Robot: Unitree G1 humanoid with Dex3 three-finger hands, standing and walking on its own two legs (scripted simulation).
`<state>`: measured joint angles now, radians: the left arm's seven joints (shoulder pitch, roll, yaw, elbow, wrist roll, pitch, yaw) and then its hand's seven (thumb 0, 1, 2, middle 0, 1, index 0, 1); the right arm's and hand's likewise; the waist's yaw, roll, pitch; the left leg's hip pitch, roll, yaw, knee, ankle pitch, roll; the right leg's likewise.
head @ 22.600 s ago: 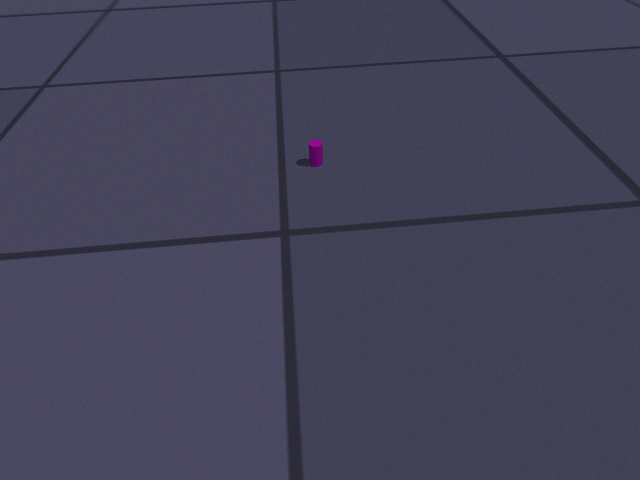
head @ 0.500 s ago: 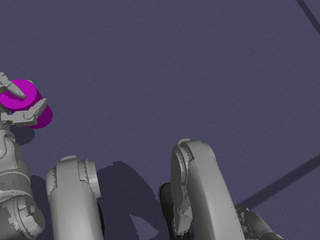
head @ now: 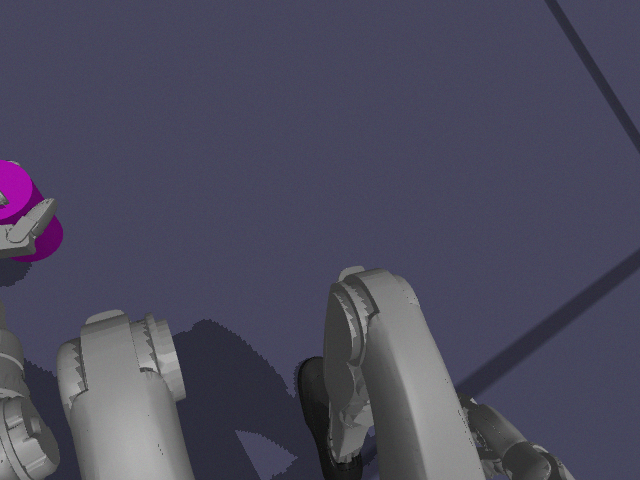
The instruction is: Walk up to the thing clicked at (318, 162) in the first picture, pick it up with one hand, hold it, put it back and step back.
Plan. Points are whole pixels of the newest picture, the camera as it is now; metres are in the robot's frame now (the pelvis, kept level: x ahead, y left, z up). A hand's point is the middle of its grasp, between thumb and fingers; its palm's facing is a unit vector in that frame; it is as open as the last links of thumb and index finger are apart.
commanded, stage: lower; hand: left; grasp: from the side
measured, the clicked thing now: (13, 215) +0.45 +0.29 -0.13
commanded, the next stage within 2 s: loosen in 1.16 s
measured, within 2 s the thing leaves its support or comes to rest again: rests again in 1.28 s
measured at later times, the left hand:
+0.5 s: hand (23, 215) +0.46 +0.28 -0.15, palm faces +0.32 -0.95 -0.01, open 5.8 cm
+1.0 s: hand (31, 220) +0.46 +0.28 -0.17, palm faces +0.34 -0.94 -0.01, open 6.0 cm
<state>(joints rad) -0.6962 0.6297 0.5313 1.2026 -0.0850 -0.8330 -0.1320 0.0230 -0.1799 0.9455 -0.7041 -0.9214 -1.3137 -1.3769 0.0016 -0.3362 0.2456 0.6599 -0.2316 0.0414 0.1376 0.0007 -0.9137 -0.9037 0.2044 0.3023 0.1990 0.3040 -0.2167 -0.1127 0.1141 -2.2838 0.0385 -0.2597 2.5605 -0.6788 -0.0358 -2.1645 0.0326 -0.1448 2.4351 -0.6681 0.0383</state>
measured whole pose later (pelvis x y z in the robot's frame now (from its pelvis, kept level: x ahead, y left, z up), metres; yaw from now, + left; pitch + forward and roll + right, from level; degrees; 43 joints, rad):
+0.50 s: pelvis -0.01 +0.01 -0.01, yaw -3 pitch +16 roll -14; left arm -0.73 0.81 0.53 1.41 -0.08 -0.98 -0.07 0.02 -0.18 0.94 -0.71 -0.92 -1.31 -1.38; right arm -0.10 -0.37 0.43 0.59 -0.32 0.04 0.14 0.00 -0.92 -0.90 0.21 0.30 0.20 0.30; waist -0.26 -0.22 0.25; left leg -2.25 0.03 -0.35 2.63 -0.70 -0.04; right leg -2.10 0.06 -0.21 2.44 -0.65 0.06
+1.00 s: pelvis -0.01 +0.02 -0.01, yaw -5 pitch +13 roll -17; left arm -0.73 0.89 0.53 1.48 -0.06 -1.04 0.00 0.02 -0.17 0.93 -0.70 -0.92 -1.28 -1.36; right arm -0.16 -0.37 0.52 0.55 -0.37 0.05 0.13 0.00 -0.90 -0.90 0.21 0.30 0.20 0.30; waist -0.27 -0.28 0.30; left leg -2.23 0.04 -0.40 2.66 -0.71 -0.03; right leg -2.06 0.09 -0.25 2.42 -0.64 0.07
